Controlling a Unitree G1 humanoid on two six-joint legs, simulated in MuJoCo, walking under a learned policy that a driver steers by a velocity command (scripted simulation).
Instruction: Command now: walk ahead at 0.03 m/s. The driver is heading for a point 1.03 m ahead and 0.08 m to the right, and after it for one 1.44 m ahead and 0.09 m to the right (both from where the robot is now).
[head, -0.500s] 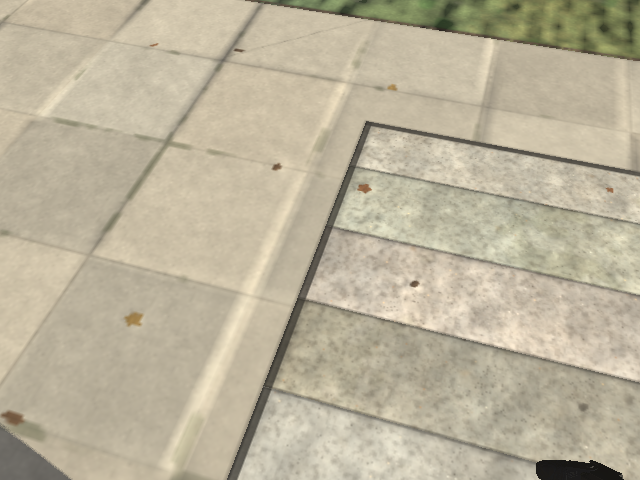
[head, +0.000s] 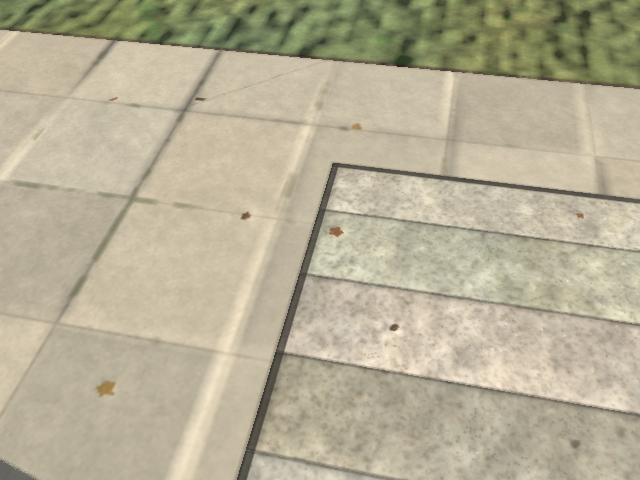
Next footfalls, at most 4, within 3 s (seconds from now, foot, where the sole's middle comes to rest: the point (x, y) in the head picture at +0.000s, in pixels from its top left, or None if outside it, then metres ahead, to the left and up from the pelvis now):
1.44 left None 0.42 0.13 -0.77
1.98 right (392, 383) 0.74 -0.11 -0.77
2.42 left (297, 317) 0.93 0.11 -0.77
2.82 right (397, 351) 0.82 -0.14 -0.77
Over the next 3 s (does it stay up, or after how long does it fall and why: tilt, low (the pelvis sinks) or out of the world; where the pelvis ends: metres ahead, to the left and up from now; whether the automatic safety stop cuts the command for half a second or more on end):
stays up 0.79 -0.04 0.01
